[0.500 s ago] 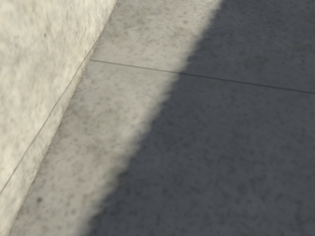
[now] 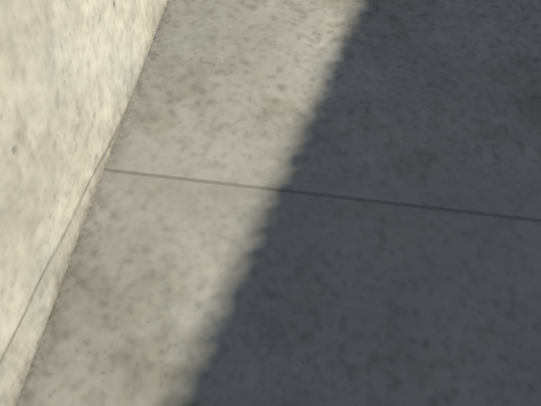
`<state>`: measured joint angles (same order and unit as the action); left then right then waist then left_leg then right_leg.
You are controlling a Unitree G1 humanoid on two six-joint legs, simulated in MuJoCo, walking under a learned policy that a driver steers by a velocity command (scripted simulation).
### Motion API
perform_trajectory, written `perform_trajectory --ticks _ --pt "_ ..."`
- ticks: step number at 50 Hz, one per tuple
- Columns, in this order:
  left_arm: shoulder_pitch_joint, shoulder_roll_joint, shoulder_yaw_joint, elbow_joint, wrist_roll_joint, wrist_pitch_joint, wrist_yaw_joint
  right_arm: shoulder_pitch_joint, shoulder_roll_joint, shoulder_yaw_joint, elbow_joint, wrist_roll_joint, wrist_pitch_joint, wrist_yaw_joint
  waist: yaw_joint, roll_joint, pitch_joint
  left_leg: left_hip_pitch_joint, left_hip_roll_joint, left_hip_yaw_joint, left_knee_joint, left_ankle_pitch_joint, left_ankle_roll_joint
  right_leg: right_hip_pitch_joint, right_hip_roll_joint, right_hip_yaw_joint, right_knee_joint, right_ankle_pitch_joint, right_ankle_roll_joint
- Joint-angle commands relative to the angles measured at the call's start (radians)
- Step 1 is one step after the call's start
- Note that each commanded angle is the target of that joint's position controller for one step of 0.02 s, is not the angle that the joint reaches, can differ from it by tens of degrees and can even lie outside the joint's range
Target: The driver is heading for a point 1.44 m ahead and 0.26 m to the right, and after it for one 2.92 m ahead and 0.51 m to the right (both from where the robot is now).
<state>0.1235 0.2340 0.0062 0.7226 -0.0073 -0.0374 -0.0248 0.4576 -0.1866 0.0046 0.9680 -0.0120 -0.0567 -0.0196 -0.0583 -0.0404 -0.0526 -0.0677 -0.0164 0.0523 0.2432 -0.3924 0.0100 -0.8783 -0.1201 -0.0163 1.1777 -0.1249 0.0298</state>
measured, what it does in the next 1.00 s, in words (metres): climbs: right foot 0.06 m higher, then left foot 0.04 m higher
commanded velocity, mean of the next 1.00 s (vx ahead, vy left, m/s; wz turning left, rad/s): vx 0.49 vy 0.00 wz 0.00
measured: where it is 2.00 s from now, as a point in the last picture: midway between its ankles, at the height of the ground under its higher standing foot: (263, 301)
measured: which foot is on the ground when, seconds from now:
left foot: down 0.00-0.18, up 0.20-0.66, down 0.68-1.00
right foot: up 0.00-0.14, down 0.16-0.72, up 0.74-1.00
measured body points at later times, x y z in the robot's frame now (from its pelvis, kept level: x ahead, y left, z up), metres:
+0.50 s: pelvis +0.27 -0.05 +0.06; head +0.28 -0.06 +0.51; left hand +0.24 +0.20 -0.08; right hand +0.46 -0.28 -0.04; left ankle +0.39 +0.12 -0.57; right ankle +0.24 -0.14 -0.69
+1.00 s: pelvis +0.53 +0.00 +0.09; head +0.54 +0.02 +0.54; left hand +0.71 +0.24 -0.01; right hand +0.50 -0.24 -0.05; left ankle +0.51 +0.10 -0.65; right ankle +0.64 -0.16 -0.51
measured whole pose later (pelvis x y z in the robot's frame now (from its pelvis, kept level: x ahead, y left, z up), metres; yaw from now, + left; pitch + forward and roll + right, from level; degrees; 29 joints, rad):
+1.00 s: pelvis +0.53 +0.00 +0.09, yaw +0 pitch +3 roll +0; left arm 0.12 0.23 0.02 0.76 0.00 -0.04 -0.01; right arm 0.43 -0.19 0.00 1.01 -0.03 -0.07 0.01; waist -0.03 -0.04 -0.05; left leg -0.16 -0.01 0.10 0.31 -0.36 0.01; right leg -0.93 -0.12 0.02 1.36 -0.12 0.00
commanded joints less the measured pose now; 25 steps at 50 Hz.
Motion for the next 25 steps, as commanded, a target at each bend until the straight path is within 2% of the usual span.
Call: perform_trajectory --ticks 1,3,4,5,6,7,8,9,10,11,12,13,14,15,16,17,18,20,22,25 --pt "-0.184 0.002 -0.012 -0.114 -0.006 -0.022 -0.009 0.035 -0.178 -0.036 -0.031 0.007 0.001 -0.017 -0.018 0.114 0.112 0.021 0.267 -0.144 -0.159 0.275 0.188 -0.02 0.013 -0.063 -0.175 -0.018 0.001" --pt "-0.216 -0.002 -0.016 -0.131 -0.009 -0.029 -0.019 0.062 -0.188 -0.039 -0.013 0.013 0.017 -0.015 -0.021 0.137 0.138 0.095 0.293 -0.128 -0.16 0.327 0.183 -0.009 0.031 -0.094 -0.252 -0.093 -0.03" --pt "-0.213 0.0 -0.016 -0.136 -0.009 -0.033 -0.025 0.063 -0.188 -0.039 -0.008 0.017 0.024 -0.013 -0.009 0.158 0.141 0.123 0.299 -0.111 -0.142 0.397 0.176 0.015 0.044 -0.114 -0.279 -0.144 -0.052" --pt "-0.191 0.011 -0.012 -0.139 -0.005 -0.036 -0.031 0.05 -0.191 -0.039 -0.008 0.018 0.03 -0.011 0.018 0.188 0.127 0.132 0.299 -0.086 -0.098 0.555 0.165 0.08 0.069 -0.14 -0.303 -0.203 -0.079" --pt "-0.147 0.03 -0.003 -0.137 0.001 -0.036 -0.033 0.044 -0.201 -0.041 -0.006 0.018 0.032 -0.011 0.055 0.227 0.087 0.137 0.299 -0.066 -0.024 0.784 0.157 0.177 0.105 -0.168 -0.311 -0.261 -0.105" --pt "-0.048 0.056 0.014 -0.116 -0.001 -0.035 -0.032 0.023 -0.208 -0.042 -0.005 0.017 0.036 -0.012 0.125 0.252 0.023 0.125 0.29 -0.039 0.092 1.028 0.14 0.328 0.148 -0.185 -0.358 -0.247 -0.131" --pt "0.115 0.113 0.045 -0.067 -0.008 -0.031 -0.027 -0.01 -0.199 -0.037 -0.017 0.012 0.033 -0.013 0.207 0.239 -0.08 0.058 0.256 -0.005 0.273 1.179 0.111 0.572 0.167 -0.151 -0.414 -0.175 -0.163" --pt "0.305 0.201 0.076 -0.02 -0.005 -0.02 -0.015 -0.052 -0.186 -0.027 -0.057 0.002 0.025 -0.014 0.286 0.127 -0.21 -0.172 0.209 -0.005 0.544 0.918 0.071 0.914 0.027 0.069 -0.472 -0.205 -0.209" --pt "0.382 0.287 0.096 0.017 -0.013 -0.004 -0.001 0.036 -0.039 0.006 -0.084 -0.024 -0.003 -0.001 0.202 -0.237 -0.37 -0.497 0.015 -0.072 0.883 0.012 0.015 1.24 -0.224 0.582 -0.687 -0.441 -0.329" --pt "0.429 0.245 0.083 0.028 -0.007 0.003 0.021 -0.017 -0.117 -0.023 -0.07 0.012 -0.038 0.027 0.242 -0.207 -0.407 -0.675 -0.058 -0.229 1.112 -0.13 0.013 1.253 -0.301 0.98 -0.97 -0.718 -0.385" --pt "0.316 0.199 0.068 0.031 -0.003 -0.014 0.034 -0.161 -0.174 -0.049 -0.12 0.055 -0.057 0.036 0.196 -0.106 -0.136 -0.811 0.002 -0.211 1.232 -0.072 0.026 1.082 -0.294 0.873 -0.99 -0.699 -0.334" --pt "0.24 0.147 0.053 0.032 0.015 -0.026 0.033 -0.253 -0.163 -0.044 -0.155 0.054 -0.062 0.031 0.167 -0.014 -0.024 -0.814 0.068 -0.164 1.239 0.017 0.044 0.897 -0.261 0.68 -0.955 -0.546 -0.302" --pt "0.183 0.093 0.035 0.044 0.031 -0.038 0.021 -0.265 -0.148 -0.043 -0.161 0.039 -0.053 0.026 0.111 0.042 0.024 -0.735 0.113 -0.138 1.208 0.097 0.053 0.738 -0.207 0.503 -0.966 -0.375 -0.267" --pt "0.132 0.045 0.024 0.057 0.043 -0.046 0.01 -0.207 -0.124 -0.044 -0.152 0.035 -0.037 0.022 0.045 -0.003 0.023 -0.649 0.142 -0.145 1.179 0.159 0.06 0.641 -0.148 0.359 -0.975 -0.282 -0.237" --pt "0.121 0.016 0.018 0.075 0.038 -0.048 0.001 -0.161 -0.094 -0.04 -0.143 0.036 -0.019 0.026 0.013 -0.04 0.021 -0.605 0.143 -0.142 1.174 0.179 0.063 0.601 -0.11 0.258 -0.987 -0.254 -0.227" --pt "0.129 0.015 0.017 0.088 0.03 -0.053 -0.001 -0.149 -0.084 -0.038 -0.133 0.04 -0.007 0.026 0.008 -0.034 0.031 -0.605 0.138 -0.124 1.176 0.181 0.06 0.585 -0.093 0.193 -1.006 -0.201 -0.228" --pt "0.141 0.035 0.02 0.107 0.026 -0.055 -0.001 -0.162 -0.072 -0.035 -0.139 0.039 0.005 0.022 -0.002 -0.033 0.054 -0.639 0.138 -0.111 1.178 0.197 0.049 0.565 -0.09 0.157 -1.028 -0.185 -0.234" --pt "0.184 0.059 0.023 0.133 0.026 -0.055 0.007 -0.225 -0.074 -0.032 -0.159 0.025 0.016 0.019 0.006 -0.019 0.083 -0.726 0.143 -0.095 1.154 0.252 0.021 0.573 -0.082 0.099 -1.051 -0.143 -0.241" --pt "0.235 0.071 0.023 0.15 0.024 -0.049 0.023 -0.298 -0.086 -0.032 -0.184 0.012 0.014 0.023 0.028 -0.019 0.09 -0.797 0.15 -0.073 1.074 0.314 -0.016 0.616 -0.078 0.071 -1.063 -0.119 -0.248" --pt "0.288 0.097 0.028 0.161 0.021 -0.038 0.045 -0.427 -0.074 -0.023 -0.217 0.016 -0.001 0.033 0.073 -0.011 0.083 -0.776 0.143 -0.03 0.829 0.39 -0.052 0.688 -0.072 0.034 -1.075 -0.05 -0.239"
Keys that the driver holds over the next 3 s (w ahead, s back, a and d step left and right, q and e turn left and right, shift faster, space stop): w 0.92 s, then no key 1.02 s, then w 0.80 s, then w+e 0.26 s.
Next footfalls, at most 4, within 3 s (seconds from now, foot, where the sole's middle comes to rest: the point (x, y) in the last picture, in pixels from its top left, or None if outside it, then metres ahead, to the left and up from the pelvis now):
0.16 right None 0.28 -0.14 -0.72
0.68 left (212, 381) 0.56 0.10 -0.68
1.16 right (306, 279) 0.80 -0.14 -0.64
1.52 left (219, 295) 0.77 0.09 -0.65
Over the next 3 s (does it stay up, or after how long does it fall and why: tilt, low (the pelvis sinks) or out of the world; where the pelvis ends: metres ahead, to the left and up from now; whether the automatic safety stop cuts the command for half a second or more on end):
stays up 1.17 -0.07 0.20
